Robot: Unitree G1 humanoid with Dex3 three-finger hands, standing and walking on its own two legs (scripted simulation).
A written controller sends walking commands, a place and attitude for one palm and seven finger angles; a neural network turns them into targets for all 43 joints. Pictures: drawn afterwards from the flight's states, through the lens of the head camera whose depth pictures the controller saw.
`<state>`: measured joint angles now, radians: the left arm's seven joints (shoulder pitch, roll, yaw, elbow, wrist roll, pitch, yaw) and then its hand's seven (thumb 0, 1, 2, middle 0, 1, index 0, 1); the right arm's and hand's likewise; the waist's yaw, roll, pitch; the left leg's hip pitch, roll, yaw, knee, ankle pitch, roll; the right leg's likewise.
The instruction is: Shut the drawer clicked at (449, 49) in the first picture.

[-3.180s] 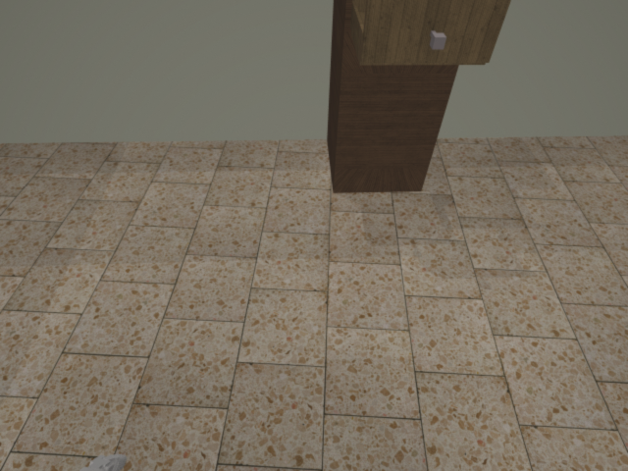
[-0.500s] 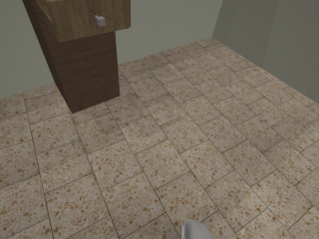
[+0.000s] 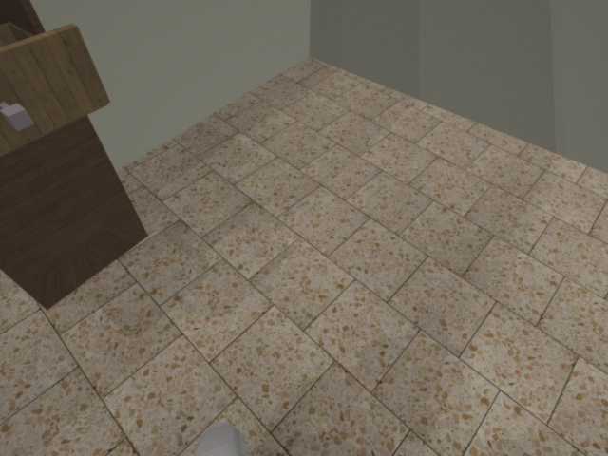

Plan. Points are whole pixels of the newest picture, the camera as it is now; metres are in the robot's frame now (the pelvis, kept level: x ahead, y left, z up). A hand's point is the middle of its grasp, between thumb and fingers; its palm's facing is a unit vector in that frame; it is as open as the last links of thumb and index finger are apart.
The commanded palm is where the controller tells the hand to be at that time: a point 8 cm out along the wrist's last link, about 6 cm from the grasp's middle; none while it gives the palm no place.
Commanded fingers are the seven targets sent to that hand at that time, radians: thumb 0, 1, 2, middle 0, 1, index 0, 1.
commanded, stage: walk to a spot facing it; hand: left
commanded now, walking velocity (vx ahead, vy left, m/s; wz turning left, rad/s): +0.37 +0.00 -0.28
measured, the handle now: (12, 113) +0.66 +0.57 +0.07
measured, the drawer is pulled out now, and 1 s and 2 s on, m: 0.26 0.26 0.26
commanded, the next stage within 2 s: turn to face it in 0.76 s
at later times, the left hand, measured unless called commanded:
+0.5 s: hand (184, 357) +0.30 +0.22 -0.17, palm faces -0.17 -0.98 -0.14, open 7.3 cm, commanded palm none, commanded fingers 0.00 0.90 0.90 -0.20 -0.30 -0.20 -0.30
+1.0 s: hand (263, 246) +0.54 +0.10 -0.16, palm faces -0.33 -0.92 -0.21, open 7.3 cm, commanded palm none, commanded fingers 0.00 0.90 0.90 -0.20 -0.30 -0.20 -0.30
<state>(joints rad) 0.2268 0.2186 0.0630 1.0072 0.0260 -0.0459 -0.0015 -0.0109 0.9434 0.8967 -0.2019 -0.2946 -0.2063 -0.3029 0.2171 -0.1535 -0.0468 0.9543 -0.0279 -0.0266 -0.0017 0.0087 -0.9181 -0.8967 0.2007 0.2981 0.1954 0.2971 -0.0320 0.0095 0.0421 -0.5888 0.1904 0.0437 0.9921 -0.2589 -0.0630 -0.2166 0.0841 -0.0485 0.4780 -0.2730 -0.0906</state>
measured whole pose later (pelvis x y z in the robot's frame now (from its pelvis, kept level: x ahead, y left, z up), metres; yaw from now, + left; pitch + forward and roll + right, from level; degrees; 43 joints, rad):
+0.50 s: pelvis +0.22 +0.05 +0.01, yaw -13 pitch +0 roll +0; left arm 0.23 0.18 0.09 1.00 0.04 0.03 -0.04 0.01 0.91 0.90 -0.20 -0.29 -0.20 -0.30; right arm 0.36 -0.17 -0.06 1.05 -0.02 -0.07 -0.03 0.00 -0.94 -0.90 0.20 0.30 0.20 0.30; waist 0.01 -0.04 0.05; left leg -0.03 0.09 0.31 0.36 -0.31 0.00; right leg -0.62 -0.12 -0.06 1.00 -0.15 0.02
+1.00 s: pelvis +0.42 -0.05 +0.00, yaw -20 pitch -1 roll -1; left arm 0.22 0.17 0.04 1.04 0.02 -0.05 0.01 0.00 0.93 0.90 -0.20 -0.29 -0.21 -0.30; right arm 0.19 -0.17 -0.05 0.99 -0.02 -0.02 0.00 0.01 -0.93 -0.90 0.20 0.30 0.20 0.30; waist -0.03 0.04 0.04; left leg -0.54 0.15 0.09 0.86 -0.23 -0.06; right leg -0.14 0.04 -0.12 0.43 -0.27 -0.06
